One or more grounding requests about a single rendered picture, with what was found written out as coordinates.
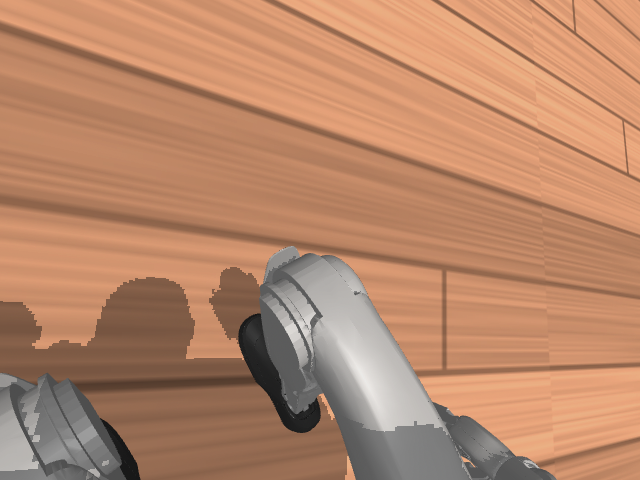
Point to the left robot foot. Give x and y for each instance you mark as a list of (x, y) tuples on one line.
[(129, 466)]

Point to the right robot foot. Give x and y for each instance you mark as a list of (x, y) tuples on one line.
[(254, 351)]

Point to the right robot hand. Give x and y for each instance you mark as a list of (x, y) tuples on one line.
[(476, 444)]

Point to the right robot arm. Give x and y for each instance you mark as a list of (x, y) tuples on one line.
[(522, 468)]

